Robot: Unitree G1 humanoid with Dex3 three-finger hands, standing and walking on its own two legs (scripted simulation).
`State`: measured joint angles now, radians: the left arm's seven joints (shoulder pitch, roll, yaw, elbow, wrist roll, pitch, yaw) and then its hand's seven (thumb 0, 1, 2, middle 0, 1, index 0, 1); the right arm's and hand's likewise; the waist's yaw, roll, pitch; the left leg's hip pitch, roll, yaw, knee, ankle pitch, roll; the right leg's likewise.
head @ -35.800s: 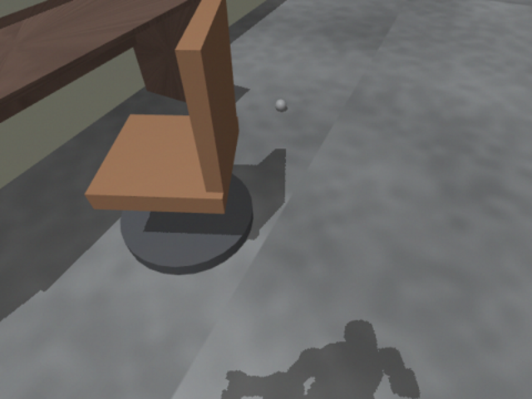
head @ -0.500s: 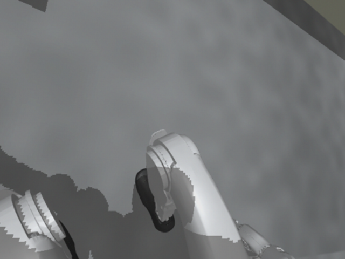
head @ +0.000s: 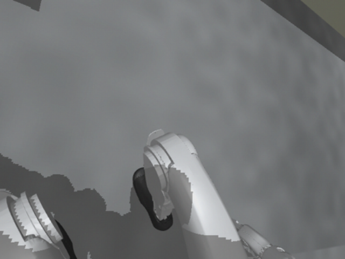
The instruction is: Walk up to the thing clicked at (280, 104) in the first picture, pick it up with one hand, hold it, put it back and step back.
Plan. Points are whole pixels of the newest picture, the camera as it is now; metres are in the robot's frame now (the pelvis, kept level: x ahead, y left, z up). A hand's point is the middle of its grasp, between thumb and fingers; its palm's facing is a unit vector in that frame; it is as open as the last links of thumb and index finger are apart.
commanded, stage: close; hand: left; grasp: from above
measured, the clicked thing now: out of the picture +0.48 +0.34 -0.27
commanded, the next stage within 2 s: settle in 1.06 s
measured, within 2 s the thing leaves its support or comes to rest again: leaves its support in 1.48 s
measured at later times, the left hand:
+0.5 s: hand out of the picture +0.47 +0.33 -0.25, palm faces -0.42 -0.16 -0.89, open 10.3 cm
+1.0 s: hand out of the picture +0.47 +0.33 -0.25, palm faces -0.43 -0.15 -0.89, open 9.5 cm
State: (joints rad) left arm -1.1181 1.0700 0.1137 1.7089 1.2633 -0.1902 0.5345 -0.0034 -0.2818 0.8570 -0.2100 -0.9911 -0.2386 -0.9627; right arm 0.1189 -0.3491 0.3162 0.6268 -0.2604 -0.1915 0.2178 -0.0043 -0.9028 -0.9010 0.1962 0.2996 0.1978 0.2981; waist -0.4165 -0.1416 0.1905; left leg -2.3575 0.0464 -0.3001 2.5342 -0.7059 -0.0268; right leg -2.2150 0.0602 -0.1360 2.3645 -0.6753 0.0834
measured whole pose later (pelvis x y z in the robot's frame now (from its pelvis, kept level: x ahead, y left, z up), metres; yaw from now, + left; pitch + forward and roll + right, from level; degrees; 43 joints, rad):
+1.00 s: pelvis +0.00 +0.00 +0.00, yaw +0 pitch +28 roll -15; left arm -1.13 1.08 0.09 1.70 1.26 -0.20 0.54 -0.02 0.09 0.51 -0.55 -0.76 -0.64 -0.71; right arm 0.11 -0.35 0.34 0.62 -0.26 -0.19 0.21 0.00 -0.90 -0.90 0.20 0.30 0.20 0.30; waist -0.41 -0.15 0.20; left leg -2.35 0.05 -0.31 2.53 -0.71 -0.03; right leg -2.21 0.06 -0.14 2.36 -0.68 0.09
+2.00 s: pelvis +0.00 +0.00 +0.02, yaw +4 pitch +33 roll -11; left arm -1.05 0.85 0.05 1.36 1.21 -0.12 0.24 -0.02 0.03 0.46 -0.68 -0.66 -0.78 -0.59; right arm 0.15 -0.32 0.16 0.60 -0.14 -0.06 0.20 0.00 -0.92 -0.90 0.20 0.30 0.20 0.30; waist -0.30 -0.02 0.02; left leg -2.36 0.03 -0.22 2.43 -0.66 -0.02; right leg -2.23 0.01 -0.08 2.32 -0.68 0.06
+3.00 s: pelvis -0.01 +0.00 +0.16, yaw +11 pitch +32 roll -6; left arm -0.65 0.62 -0.03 0.83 1.02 -0.06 0.02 -0.01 0.06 0.55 -0.55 -0.76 -0.65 -0.72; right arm 0.16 -0.26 0.00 0.63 -0.01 0.07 0.04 0.00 -0.91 -0.90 0.20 0.30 0.20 0.30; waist -0.13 0.04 -0.16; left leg -1.92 0.04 -0.09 1.96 -0.61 0.00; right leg -1.83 -0.03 -0.03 1.90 -0.63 0.06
